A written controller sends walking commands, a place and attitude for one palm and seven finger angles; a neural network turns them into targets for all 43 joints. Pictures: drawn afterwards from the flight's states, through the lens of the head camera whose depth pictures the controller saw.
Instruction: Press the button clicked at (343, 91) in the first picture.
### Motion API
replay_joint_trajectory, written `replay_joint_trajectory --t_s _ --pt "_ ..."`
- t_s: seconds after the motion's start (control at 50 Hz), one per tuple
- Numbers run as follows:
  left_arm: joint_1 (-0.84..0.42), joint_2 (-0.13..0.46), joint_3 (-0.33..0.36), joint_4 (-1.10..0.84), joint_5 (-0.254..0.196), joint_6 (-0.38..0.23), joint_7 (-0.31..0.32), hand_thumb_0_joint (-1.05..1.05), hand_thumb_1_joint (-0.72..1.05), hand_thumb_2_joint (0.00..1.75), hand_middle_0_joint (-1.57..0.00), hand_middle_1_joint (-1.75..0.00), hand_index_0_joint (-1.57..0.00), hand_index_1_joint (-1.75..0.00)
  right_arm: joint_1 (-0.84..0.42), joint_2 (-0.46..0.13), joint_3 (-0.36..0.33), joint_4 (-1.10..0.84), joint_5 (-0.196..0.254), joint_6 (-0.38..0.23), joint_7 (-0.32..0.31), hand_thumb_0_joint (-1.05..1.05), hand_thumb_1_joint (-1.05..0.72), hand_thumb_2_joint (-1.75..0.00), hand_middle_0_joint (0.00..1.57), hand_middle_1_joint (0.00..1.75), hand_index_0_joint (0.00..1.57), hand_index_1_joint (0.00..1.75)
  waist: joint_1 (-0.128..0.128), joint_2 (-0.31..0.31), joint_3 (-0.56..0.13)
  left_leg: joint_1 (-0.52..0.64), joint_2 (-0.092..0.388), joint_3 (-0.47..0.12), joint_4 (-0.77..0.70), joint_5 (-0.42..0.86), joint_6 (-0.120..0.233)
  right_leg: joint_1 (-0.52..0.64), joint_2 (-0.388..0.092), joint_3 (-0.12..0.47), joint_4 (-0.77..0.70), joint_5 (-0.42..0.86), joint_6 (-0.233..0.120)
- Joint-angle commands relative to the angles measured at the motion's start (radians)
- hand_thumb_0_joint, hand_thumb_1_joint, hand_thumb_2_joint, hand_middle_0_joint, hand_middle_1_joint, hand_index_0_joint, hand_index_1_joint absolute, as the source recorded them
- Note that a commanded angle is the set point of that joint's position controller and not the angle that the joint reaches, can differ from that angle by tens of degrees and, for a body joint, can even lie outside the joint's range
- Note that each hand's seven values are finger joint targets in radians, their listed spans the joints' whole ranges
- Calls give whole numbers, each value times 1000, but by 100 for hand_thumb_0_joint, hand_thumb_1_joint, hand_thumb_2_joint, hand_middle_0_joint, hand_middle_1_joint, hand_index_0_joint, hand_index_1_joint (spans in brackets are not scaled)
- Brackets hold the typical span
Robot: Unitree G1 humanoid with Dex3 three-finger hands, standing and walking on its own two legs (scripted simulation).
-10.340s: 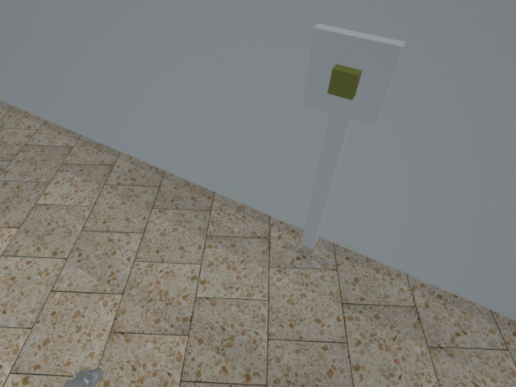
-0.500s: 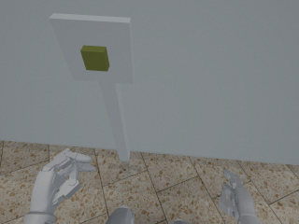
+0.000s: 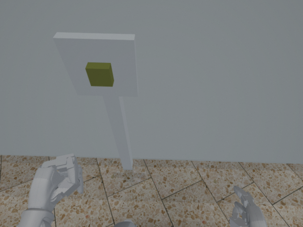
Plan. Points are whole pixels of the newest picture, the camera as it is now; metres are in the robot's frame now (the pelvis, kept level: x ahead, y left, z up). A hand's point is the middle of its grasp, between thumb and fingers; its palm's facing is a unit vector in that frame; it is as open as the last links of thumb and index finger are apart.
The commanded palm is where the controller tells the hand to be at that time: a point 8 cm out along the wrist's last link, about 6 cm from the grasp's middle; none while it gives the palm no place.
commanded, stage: raise the hand and make a fist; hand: left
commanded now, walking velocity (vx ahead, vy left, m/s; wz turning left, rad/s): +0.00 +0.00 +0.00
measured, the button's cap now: (100, 74) +0.51 +0.18 +0.12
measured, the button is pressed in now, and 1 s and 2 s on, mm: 0 0 0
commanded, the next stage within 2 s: aim a knuckle at the button in 0.90 s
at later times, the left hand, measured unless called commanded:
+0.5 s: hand (56, 159) +0.24 +0.22 +0.11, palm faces +0.03 -1.00 -0.06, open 3.1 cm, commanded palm +0.21 +0.27 +0.12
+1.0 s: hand (64, 164) +0.23 +0.20 +0.11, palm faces +0.04 -1.00 -0.06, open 3.1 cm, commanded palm +0.20 +0.25 +0.12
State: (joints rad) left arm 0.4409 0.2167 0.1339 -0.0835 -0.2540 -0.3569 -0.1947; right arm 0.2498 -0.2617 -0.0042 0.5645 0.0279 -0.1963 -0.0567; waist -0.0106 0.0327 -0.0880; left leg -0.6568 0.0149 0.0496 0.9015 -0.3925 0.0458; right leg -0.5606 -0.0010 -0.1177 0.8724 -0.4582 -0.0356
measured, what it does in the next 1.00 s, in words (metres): stands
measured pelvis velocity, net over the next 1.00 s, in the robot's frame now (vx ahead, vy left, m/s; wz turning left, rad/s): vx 0.00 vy -0.01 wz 0.01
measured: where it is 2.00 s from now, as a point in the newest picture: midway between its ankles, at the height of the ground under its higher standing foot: outside the picture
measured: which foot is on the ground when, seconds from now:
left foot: down 0.00-1.00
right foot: down 0.00-1.00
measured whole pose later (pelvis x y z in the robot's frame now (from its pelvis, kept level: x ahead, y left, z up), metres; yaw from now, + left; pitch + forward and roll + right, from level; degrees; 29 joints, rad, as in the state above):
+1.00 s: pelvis +0.00 -0.01 +0.03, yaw +1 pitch +2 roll -1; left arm 0.29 0.26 0.23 -0.02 -0.30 -0.19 -0.28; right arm 0.25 -0.26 0.05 0.60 0.04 -0.23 -0.06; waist 0.01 0.05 -0.05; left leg -0.43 0.01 0.04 0.70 -0.31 0.03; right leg -0.33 0.01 -0.12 0.67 -0.37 -0.04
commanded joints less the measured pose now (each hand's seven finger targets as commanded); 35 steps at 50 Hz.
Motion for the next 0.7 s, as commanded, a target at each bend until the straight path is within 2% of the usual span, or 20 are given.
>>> replay_joint_trajectory --t_s 0.0,0.04,0.12,0.14,0.18,0.24,0.26,0.28,0.3,0.32,0.34,0.36,0.4,0.44,0.48,0.52,0.54,0.6,0.64,0.68 --pt "-88 116 72 -223 -20 -36 5 0 90 90 -130 -150 -130 -150 -72 -105 -26 -168 8 -58 -8 0 -90 -90 20 30 20 30 2 18 -129 206 2 -97 -172 165 -17 18 19 46 -158 184 16" --pt "-100 129 79 -220 -15 -14 -2 0 90 90 -130 -150 -130 -150 -72 -108 -22 -170 9 -54 -8 0 -90 -90 20 30 20 30 5 12 -134 227 6 -106 -186 179 -16 35 24 41 -162 193 13" --pt "-131 132 92 -221 -28 31 -22 0 90 90 -130 -150 -130 -150 -76 -105 -11 -175 13 -52 -10 0 -90 -90 20 30 20 30 9 41 -126 258 5 -110 -212 193 -21 64 23 37 -189 218 11" --pt "-147 152 106 -224 -27 39 -25 0 90 90 -130 -150 -130 -150 -77 -109 -10 -174 12 -51 -10 0 -90 -90 20 30 20 30 8 3 -134 263 7 -116 -216 209 -20 79 27 34 -188 228 11" --pt "-156 153 116 -224 -33 58 -35 0 90 90 -130 -150 -130 -150 -76 -107 -6 -173 13 -50 -10 0 -90 -90 20 30 20 30 14 45 -146 287 4 -109 -222 235 -22 95 24 37 -198 257 10" --pt "-178 159 131 -196 -47 81 -48 0 90 90 -130 -150 -130 -150 -83 -110 -1 -163 12 -50 -11 0 -90 -90 20 30 20 30 12 2 -117 289 5 -112 -234 248 -22 112 29 34 -217 273 10" --pt "-196 161 135 -205 -51 86 -54 0 90 90 -130 -150 -130 -150 -83 -110 0 -165 14 -50 -11 0 -90 -90 20 30 20 30 11 3 -121 295 3 -110 -238 246 -22 117 27 35 -224 276 12" --pt "-212 166 134 -213 -49 89 -58 0 90 90 -130 -150 -130 -150 -86 -111 1 -162 16 -52 -12 0 -90 -90 20 30 20 30 11 41 -117 307 3 -109 -244 241 -24 114 25 36 -230 267 10" --pt "-223 170 140 -223 -50 92 -60 0 90 90 -130 -150 -130 -150 -85 -110 3 -161 15 -56 -11 0 -90 -90 20 30 20 30 13 54 -125 320 3 -114 -252 254 -26 124 25 34 -231 274 8" --pt "-222 179 150 -219 -50 97 -61 0 90 90 -130 -150 -130 -150 -85 -109 3 -158 15 -59 -12 0 -90 -90 20 30 20 30 16 52 -132 332 5 -114 -257 258 -27 129 24 32 -236 276 8" --pt "-232 186 151 -213 -51 102 -64 0 90 90 -130 -150 -130 -150 -86 -113 5 -156 14 -59 -11 0 -90 -90 20 30 20 30 13 7 -128 329 7 -118 -261 265 -24 143 28 32 -241 282 9" --pt "-238 193 164 -226 -55 105 -67 0 90 90 -130 -150 -130 -150 -87 -113 2 -158 15 -63 -12 0 -90 -90 20 30 20 30 20 22 -152 343 4 -114 -264 276 -24 154 25 35 -244 294 10" --pt "-251 196 169 -226 -58 113 -70 0 90 90 -130 -150 -130 -150 -85 -113 6 -148 16 -68 -12 0 -90 -90 20 30 20 30 20 54 -142 363 6 -119 -278 294 -30 158 24 30 -252 301 7" --pt "-256 213 187 -187 -64 131 -73 0 90 90 -130 -150 -130 -150 -92 -118 8 -142 16 -69 -13 0 -90 -90 20 30 20 30 22 15 -106 346 6 -120 -290 271 -26 164 28 32 -269 285 7" --pt "-288 218 194 -194 -71 138 -80 0 90 90 -130 -150 -130 -150 -95 -118 5 -139 20 -72 -17 0 -90 -90 20 30 20 30 23 21 -110 363 4 -114 -303 260 -26 175 24 33 -283 282 9" --pt "-259 185 175 -170 -74 151 -88 0 90 90 -130 -150 -130 -150 -94 -118 5 -140 21 -76 -16 0 -90 -90 20 30 20 30 26 30 -107 374 2 -114 -310 274 -29 178 24 30 -286 293 9" --pt "-246 193 183 -146 -75 158 -92 0 90 90 -130 -150 -130 -150 -92 -123 4 -140 19 -77 -15 0 -90 -90 20 30 20 30 26 -13 -99 362 1 -110 -305 283 -24 189 25 36 -292 310 10" --pt "-257 188 175 -169 -71 157 -91 0 90 90 -130 -150 -130 -150 -93 -122 1 -141 20 -80 -12 0 -90 -90 20 30 20 30 31 23 -102 372 -2 -106 -315 269 -27 185 23 36 -296 296 10" --pt "-262 208 186 -177 -64 150 -81 0 90 90 -130 -150 -130 -150 -93 -124 1 -142 17 -81 -10 0 -90 -90 20 30 20 30 30 8 -91 362 -2 -103 -315 251 -23 189 24 42 -301 276 11" --pt "-274 214 196 -190 -62 138 -72 0 90 90 -130 -150 -130 -150 -93 -121 0 -142 16 -81 -11 0 -90 -90 20 30 20 30 30 25 -97 366 -5 -98 -319 231 -22 184 19 47 -308 258 12"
